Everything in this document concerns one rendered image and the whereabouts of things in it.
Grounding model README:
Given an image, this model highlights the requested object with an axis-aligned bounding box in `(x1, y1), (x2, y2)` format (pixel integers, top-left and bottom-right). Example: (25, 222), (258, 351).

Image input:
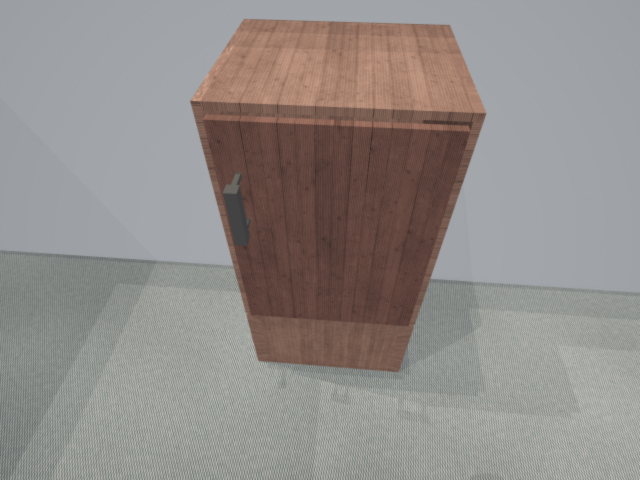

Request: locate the cupboard door
(203, 114), (470, 326)

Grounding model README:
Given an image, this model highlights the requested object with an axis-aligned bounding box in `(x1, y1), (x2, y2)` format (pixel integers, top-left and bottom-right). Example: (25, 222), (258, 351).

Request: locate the handle
(223, 172), (250, 246)

